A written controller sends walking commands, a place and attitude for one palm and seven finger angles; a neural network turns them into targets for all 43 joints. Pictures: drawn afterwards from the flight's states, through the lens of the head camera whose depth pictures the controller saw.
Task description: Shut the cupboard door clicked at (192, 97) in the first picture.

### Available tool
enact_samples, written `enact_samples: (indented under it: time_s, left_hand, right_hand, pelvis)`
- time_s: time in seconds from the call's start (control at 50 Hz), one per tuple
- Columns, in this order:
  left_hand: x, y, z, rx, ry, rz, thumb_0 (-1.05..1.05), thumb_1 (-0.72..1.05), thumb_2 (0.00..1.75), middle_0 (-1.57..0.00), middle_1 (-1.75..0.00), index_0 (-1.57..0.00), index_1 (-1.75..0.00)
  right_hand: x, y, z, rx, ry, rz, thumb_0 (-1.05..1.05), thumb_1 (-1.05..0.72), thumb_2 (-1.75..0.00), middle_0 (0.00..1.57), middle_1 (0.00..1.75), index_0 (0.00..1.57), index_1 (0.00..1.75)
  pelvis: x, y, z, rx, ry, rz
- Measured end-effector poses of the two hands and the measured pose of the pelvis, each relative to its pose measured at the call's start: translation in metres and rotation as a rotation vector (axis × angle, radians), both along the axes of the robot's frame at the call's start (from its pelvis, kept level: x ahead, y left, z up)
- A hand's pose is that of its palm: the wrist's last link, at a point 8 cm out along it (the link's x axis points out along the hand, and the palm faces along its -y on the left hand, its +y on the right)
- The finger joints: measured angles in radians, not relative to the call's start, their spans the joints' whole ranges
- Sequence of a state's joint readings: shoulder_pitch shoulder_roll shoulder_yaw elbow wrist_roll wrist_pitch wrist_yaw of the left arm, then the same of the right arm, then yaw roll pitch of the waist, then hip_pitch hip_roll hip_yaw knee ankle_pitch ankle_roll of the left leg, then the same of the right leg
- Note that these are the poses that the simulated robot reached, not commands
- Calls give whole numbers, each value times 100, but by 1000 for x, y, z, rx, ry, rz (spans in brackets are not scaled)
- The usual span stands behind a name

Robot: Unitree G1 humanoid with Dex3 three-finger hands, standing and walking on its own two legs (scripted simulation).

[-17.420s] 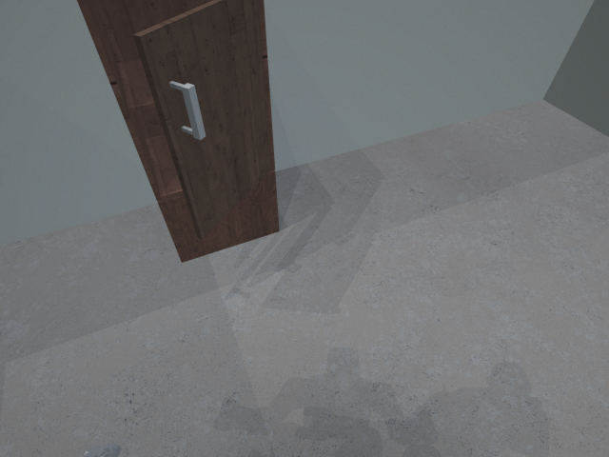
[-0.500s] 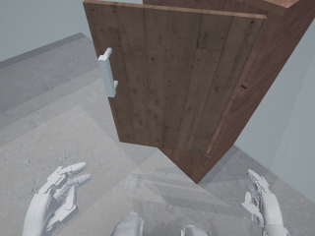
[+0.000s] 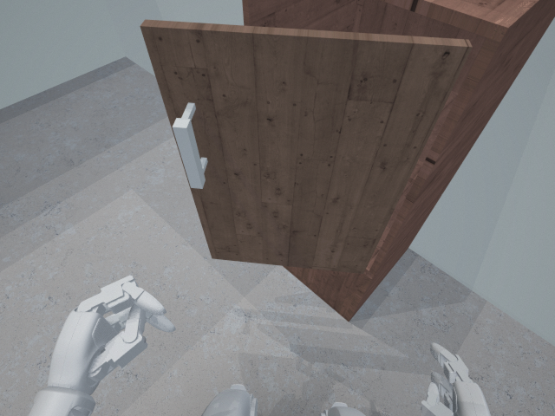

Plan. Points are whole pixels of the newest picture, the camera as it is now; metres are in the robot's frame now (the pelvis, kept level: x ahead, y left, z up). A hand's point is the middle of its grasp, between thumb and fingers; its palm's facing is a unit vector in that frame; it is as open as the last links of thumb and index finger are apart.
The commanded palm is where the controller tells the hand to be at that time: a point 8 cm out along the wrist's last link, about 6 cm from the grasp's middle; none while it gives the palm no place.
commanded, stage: raise the hand and make a fist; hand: left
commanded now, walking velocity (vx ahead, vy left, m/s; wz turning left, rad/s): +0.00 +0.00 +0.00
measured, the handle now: (194, 147) +0.48 +0.17 +0.11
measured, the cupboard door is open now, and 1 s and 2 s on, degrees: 37 37 37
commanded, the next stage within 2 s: bring the fist close to the handle in 0.94 s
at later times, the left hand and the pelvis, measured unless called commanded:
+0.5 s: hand (117, 315) +0.22 +0.20 +0.10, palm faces -0.02 -1.00 -0.05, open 3.1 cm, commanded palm +0.20 +0.25 +0.11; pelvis +0.00 +0.01 +0.02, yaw +1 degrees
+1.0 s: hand (136, 313) +0.22 +0.18 +0.11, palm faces -0.03 -1.00 -0.05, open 3.1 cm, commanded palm +0.20 +0.23 +0.11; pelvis +0.00 -0.01 +0.03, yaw +1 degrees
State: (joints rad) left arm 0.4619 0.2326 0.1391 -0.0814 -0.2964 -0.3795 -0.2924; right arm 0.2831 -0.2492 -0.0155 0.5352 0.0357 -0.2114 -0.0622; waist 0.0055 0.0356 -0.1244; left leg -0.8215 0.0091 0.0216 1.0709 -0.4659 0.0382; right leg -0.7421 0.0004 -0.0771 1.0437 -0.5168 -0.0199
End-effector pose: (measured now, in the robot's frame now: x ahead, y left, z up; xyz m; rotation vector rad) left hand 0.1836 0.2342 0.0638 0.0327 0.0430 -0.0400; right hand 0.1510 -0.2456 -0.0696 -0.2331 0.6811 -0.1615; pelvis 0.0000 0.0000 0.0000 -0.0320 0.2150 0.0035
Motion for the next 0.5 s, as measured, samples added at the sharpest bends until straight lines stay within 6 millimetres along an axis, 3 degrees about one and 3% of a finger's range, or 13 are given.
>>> enact_samples:
  time_s: [0.26, 0.38, 0.5]
  left_hand:
    - [5, 13, 24, 9, -34, 16, 2, 90, 90, -116, -135, -116, -135]
    - [8, 17, 32, 14, -37, 18, 2, 90, 90, -125, -144, -124, -145]
    - [14, 18, 40, 21, -39, 14, 2, 90, 90, -128, -148, -128, -149]
  right_hand:
    - [32, 36, 32, 37, -116, 87, 1, -91, -90, 20, 30, 20, 30]
    - [30, 42, 37, 47, -120, 109, 1, -91, -90, 21, 30, 20, 30]
    - [20, 35, 36, 42, -93, 101, 1, -91, -90, 21, 30, 20, 30]
  pelvis:
    - [0, 11, 13, -12, -50, 11]
    - [0, 10, 18, -13, -71, 15]
    - [0, 8, 22, -11, -88, 17]
